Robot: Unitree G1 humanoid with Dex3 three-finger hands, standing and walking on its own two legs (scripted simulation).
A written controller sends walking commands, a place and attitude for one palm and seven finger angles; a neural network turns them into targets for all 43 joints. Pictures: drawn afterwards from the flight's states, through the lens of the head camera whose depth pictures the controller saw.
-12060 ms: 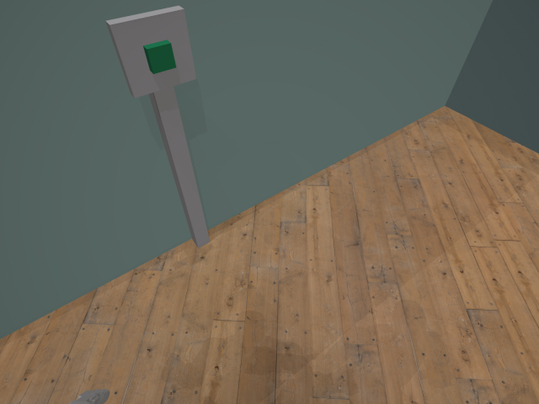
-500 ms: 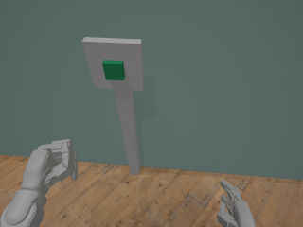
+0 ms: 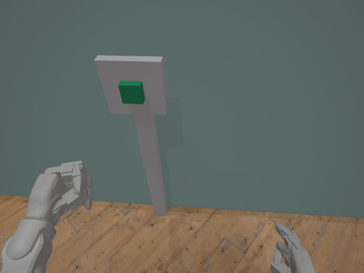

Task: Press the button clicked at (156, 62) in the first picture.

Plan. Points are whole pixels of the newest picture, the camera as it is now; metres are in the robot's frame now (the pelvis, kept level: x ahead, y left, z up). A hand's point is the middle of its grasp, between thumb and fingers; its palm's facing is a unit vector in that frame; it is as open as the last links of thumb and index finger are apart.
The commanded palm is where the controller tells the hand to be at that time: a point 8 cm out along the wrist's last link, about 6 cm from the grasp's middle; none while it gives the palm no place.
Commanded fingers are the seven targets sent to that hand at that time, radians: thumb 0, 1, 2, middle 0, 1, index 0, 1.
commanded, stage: raise the hand and make a fist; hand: left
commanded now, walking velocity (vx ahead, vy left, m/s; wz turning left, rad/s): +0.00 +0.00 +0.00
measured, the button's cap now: (132, 92) +0.55 +0.20 +0.12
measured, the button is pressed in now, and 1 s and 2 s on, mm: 0 0 0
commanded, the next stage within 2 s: aim a knuckle at the button in 0.08 s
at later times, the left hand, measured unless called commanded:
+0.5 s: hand (100, 171) +0.28 +0.20 +0.11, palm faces +0.01 -1.00 -0.04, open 3.1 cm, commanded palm +0.26 +0.25 +0.11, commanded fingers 0.00 0.90 0.90 -1.30 -1.50 -1.30 -1.50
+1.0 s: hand (124, 139) +0.39 +0.18 +0.10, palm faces +0.01 -1.00 -0.01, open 3.1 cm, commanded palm +0.37 +0.23 +0.10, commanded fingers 0.00 0.90 0.90 -1.30 -1.50 -1.30 -1.50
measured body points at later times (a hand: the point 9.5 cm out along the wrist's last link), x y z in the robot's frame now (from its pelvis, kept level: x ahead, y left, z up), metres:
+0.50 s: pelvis -0.01 +0.00 +0.00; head -0.01 -0.01 +0.45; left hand +0.27 +0.25 +0.12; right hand +0.16 -0.23 -0.08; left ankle +0.00 +0.13 -0.72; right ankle +0.00 -0.11 -0.72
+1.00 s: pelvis +0.00 +0.01 +0.00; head +0.03 +0.00 +0.45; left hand +0.38 +0.23 +0.10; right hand +0.11 -0.25 -0.11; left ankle +0.00 +0.13 -0.72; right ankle +0.00 -0.11 -0.72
